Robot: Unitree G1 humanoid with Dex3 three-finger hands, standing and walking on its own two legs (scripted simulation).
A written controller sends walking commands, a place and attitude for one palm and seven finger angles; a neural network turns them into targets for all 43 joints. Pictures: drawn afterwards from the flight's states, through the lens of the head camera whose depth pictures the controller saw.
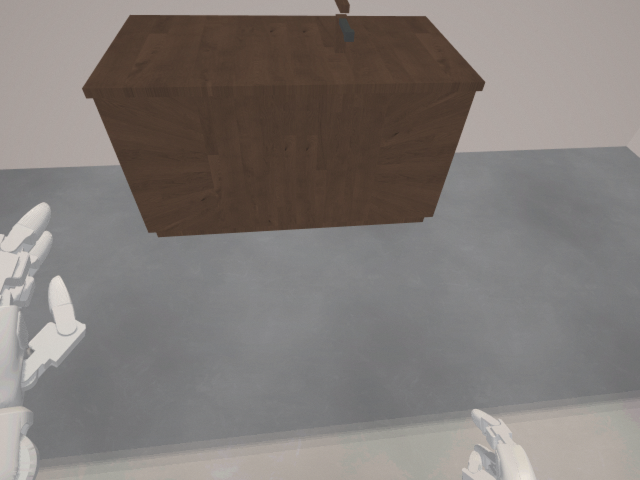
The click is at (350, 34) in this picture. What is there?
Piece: tap's lever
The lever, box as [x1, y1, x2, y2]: [344, 29, 354, 41]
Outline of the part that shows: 344,29 344,40 353,41 353,30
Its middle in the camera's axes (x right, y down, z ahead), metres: +0.08 -0.62 +1.18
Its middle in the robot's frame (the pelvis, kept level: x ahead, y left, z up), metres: +1.31 -0.01 +0.04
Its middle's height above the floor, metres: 0.82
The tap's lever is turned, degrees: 0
